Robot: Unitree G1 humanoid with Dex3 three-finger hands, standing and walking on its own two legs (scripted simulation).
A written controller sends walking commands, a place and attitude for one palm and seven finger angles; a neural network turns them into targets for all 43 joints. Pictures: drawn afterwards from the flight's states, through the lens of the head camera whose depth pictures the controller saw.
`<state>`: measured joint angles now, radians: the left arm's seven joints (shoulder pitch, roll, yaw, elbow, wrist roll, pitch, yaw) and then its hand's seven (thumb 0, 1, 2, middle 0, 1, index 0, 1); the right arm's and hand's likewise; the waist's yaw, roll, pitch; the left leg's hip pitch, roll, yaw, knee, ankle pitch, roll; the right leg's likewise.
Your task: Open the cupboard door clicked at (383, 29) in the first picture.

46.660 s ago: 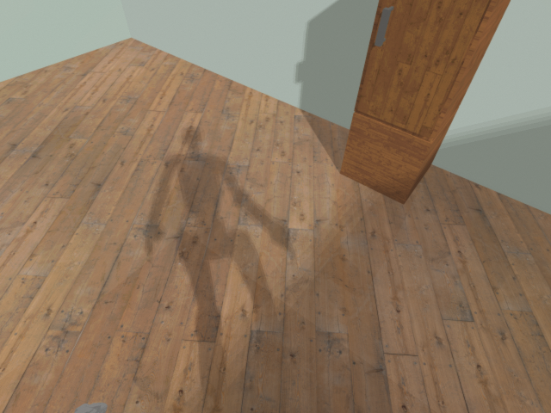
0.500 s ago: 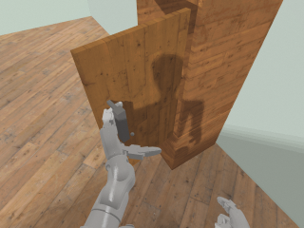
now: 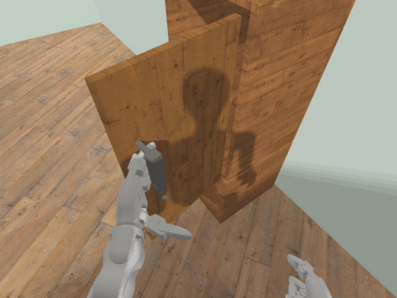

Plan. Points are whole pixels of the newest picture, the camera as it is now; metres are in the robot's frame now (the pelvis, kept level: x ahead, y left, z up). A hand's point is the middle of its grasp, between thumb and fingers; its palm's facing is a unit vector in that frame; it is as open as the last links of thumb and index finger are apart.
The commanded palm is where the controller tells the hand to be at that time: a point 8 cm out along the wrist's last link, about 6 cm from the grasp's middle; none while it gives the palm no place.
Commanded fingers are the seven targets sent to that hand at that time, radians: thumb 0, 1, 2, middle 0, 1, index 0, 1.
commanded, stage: slide the hand sideways off the handle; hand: left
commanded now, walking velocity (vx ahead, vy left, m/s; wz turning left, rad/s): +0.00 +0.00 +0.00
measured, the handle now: (150, 168) +0.36 +0.12 +0.07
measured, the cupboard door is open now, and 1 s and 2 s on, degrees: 100 100 100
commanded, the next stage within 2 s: draw the hand back to the body in 0.66 s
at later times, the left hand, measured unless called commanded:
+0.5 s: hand (145, 237) +0.21 +0.11 +0.07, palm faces +0.08 -1.00 -0.03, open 16.3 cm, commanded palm +0.18 +0.16 +0.07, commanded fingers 0.00 -0.50 0.30 -0.15 -0.30 -0.15 -0.30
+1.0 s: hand (117, 242) +0.20 +0.14 +0.09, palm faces +0.09 -0.99 -0.06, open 16.3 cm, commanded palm +0.16 +0.20 +0.10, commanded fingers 0.00 -0.50 0.30 -0.15 -0.30 -0.15 -0.30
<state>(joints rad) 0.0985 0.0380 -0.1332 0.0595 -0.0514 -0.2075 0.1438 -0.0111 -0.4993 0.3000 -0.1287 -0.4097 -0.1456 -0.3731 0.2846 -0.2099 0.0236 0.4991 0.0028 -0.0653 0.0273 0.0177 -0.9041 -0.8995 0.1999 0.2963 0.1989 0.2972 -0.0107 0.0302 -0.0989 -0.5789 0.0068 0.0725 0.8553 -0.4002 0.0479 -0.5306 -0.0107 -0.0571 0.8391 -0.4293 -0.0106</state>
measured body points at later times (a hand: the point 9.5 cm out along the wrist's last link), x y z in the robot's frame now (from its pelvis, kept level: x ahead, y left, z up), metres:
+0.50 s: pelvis +0.02 -0.02 -0.01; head +0.04 -0.04 +0.44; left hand +0.20 +0.16 +0.08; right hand +0.21 -0.23 -0.08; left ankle +0.02 +0.09 -0.70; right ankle +0.00 -0.12 -0.70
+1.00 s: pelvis +0.00 -0.03 -0.01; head +0.01 -0.05 +0.44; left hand +0.19 +0.20 +0.10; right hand +0.18 -0.26 -0.08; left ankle +0.02 +0.09 -0.70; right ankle +0.00 -0.12 -0.70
